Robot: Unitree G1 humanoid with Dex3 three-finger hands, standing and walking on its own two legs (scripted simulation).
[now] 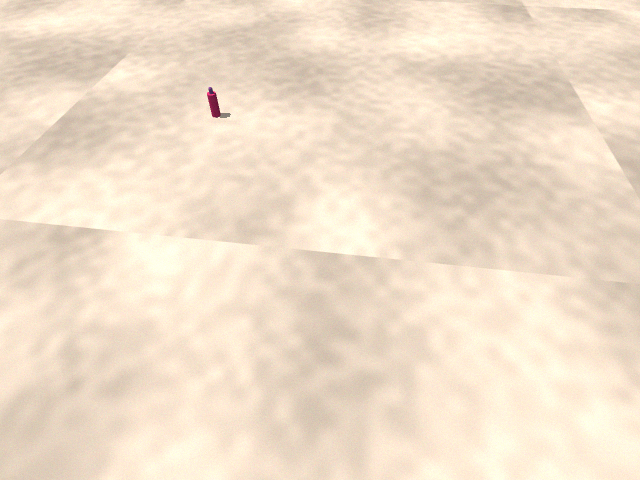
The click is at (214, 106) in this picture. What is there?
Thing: necked bottle
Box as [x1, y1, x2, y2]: [207, 87, 220, 116]
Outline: 209,87 207,95 211,112 213,116 218,116 220,114 215,92 212,90 211,87
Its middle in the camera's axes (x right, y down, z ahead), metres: -0.64 -0.83 +2.25
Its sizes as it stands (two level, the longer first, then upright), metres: 0.051 0.051 0.177
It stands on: the floor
